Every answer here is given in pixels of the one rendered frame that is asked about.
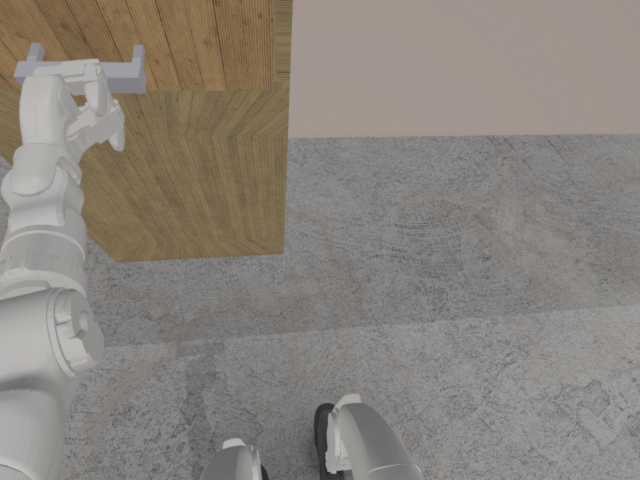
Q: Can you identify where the robot left shin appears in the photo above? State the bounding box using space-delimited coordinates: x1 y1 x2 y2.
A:
223 438 248 449

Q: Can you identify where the robot left hand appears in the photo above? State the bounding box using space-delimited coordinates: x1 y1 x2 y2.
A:
19 59 125 164

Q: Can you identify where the cabinet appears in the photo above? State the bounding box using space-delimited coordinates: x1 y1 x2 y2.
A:
0 0 293 263

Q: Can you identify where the robot left upper arm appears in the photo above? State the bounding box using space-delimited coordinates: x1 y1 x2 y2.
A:
0 287 104 480

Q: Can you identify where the left robot thigh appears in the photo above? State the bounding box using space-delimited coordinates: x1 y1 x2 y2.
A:
199 445 262 480

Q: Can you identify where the left robot forearm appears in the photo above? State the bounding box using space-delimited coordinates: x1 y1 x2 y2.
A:
0 143 88 300

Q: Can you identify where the drawer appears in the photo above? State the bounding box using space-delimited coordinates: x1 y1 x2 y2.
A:
0 0 274 91

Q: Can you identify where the handle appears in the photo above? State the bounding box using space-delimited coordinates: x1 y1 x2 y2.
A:
14 43 147 93

